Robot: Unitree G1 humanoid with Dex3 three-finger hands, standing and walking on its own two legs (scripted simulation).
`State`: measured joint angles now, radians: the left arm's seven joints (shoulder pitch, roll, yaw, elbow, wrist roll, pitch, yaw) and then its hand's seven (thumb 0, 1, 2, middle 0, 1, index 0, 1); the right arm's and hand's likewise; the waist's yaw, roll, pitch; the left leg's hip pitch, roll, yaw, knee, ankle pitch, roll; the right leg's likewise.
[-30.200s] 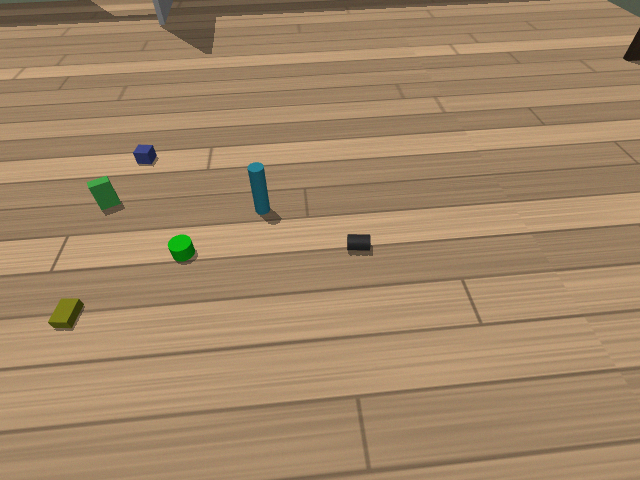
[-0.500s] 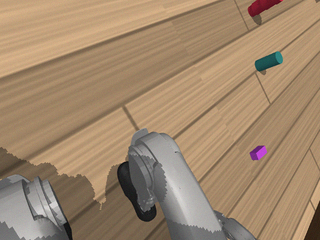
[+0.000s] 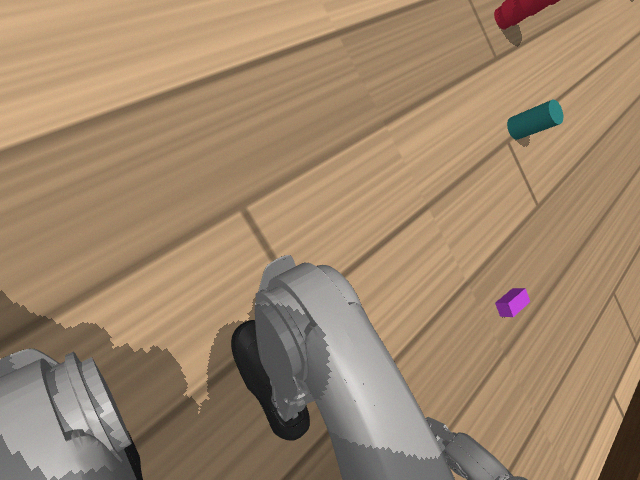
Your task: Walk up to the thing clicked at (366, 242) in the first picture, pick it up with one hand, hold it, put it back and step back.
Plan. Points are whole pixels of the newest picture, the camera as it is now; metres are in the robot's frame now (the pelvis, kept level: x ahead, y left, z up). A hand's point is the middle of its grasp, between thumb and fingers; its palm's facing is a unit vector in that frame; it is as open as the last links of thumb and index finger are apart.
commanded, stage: open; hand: left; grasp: from above
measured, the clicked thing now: out of the picture +0.48 +0.33 -0.28
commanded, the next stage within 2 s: withdraw in 0.32 s
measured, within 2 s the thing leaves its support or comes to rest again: neither
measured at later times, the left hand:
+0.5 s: hand out of the picture +0.47 +0.33 -0.25, palm faces -0.44 -0.12 -0.89, open 13.9 cm
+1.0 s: hand out of the picture +0.46 +0.34 -0.08, palm faces -0.44 -0.09 -0.90, open 14.0 cm
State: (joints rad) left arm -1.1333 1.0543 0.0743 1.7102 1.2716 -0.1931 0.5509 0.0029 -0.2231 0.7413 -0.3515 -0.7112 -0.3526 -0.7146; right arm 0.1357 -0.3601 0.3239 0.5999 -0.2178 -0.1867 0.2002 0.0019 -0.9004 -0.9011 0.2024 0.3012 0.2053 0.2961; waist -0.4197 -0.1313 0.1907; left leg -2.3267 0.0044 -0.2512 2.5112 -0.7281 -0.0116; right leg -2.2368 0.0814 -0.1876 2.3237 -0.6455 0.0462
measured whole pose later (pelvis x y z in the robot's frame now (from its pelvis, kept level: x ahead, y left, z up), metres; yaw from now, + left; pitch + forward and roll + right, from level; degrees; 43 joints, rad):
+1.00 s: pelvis +0.00 +0.00 +0.05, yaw +6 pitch +35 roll -9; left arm -1.02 0.74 -0.05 1.27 1.12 -0.02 0.17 0.00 -0.49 0.99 -0.11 -0.97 -0.11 -0.98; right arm 0.16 -0.30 0.12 0.62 -0.09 -0.01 0.19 0.00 -0.91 -0.90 0.20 0.30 0.20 0.30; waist -0.25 0.04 -0.06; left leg -2.25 -0.01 -0.14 2.31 -0.68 0.00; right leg -2.17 0.04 -0.10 2.21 -0.66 0.03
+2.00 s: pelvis +0.01 +0.00 +0.16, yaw +11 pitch +34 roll -6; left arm -0.42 0.47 0.04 0.60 0.44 0.13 0.02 0.01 0.83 0.90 -0.21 -0.32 -0.22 -0.32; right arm 0.15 -0.28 -0.01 0.58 0.01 0.02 0.06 0.01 -0.91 -0.90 0.20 0.30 0.20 0.29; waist -0.09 0.05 -0.20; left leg -1.88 -0.01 -0.09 1.94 -0.66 0.00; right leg -1.83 0.02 -0.05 1.87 -0.65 0.02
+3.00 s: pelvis +0.09 +0.01 +0.40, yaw +16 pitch +10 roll -2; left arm 0.51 0.22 0.03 -0.11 -0.06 0.45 0.02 0.01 0.91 0.90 -0.20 -0.30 -0.20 -0.30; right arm 0.28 -0.22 0.04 0.50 0.01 -0.22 -0.18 0.01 -0.90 -0.90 0.20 0.30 0.21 0.30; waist -0.03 0.05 -0.17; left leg -0.68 0.00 -0.07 0.99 -0.48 -0.01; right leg -0.64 0.02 -0.04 0.93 -0.47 0.00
